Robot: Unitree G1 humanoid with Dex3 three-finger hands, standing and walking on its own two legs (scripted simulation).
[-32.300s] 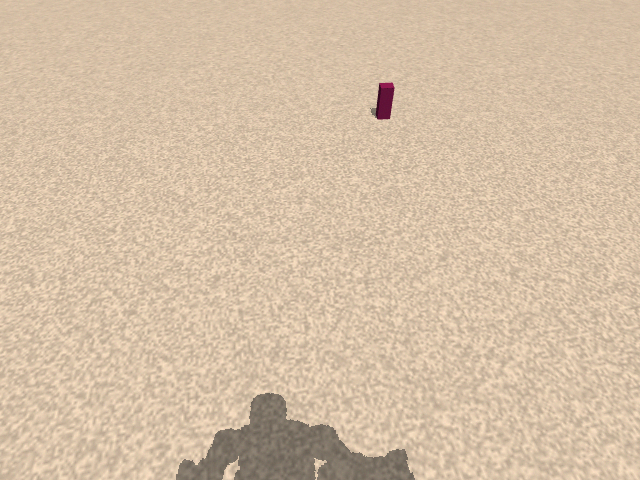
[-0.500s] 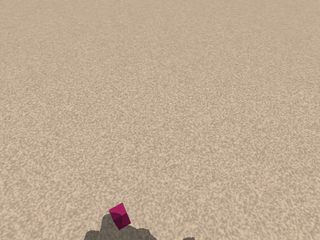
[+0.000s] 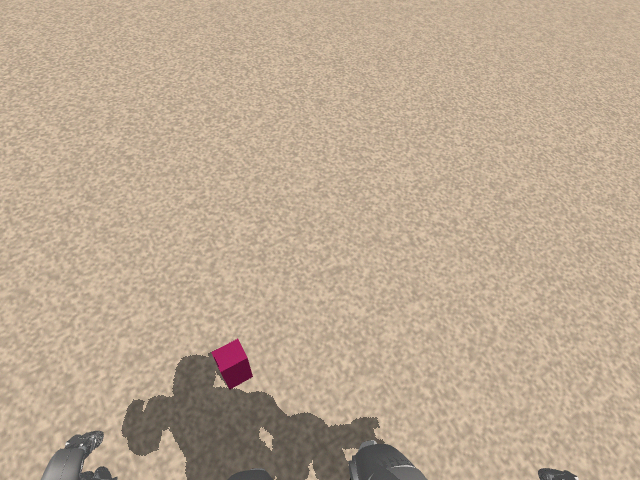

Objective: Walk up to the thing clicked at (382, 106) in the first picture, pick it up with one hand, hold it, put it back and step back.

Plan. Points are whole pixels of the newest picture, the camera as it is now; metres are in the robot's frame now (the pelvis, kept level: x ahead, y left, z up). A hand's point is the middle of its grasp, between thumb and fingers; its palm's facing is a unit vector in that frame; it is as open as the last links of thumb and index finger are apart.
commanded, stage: step back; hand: left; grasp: from the side
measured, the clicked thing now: (233, 365) +0.44 +0.19 -0.66
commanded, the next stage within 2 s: none
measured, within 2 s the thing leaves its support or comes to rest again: neither
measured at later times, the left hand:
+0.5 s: hand out of the picture +0.02 +0.25 -0.14, palm faces -0.07 -0.92 -0.39, open 7.4 cm
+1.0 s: hand out of the picture -0.12 +0.27 -0.15, palm faces -0.08 -0.92 -0.37, open 7.4 cm
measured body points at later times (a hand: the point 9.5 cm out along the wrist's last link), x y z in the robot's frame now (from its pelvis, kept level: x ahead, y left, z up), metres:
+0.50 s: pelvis -0.09 -0.01 +0.00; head -0.04 -0.02 +0.45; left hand +0.03 +0.30 -0.11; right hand -0.01 -0.32 -0.12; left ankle -0.09 +0.11 -0.66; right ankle -0.08 -0.12 -0.72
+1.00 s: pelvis -0.24 +0.00 +0.00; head -0.18 +0.02 +0.45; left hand -0.12 +0.32 -0.13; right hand -0.13 -0.31 -0.09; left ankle -0.15 +0.11 -0.72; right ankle -0.29 -0.15 -0.67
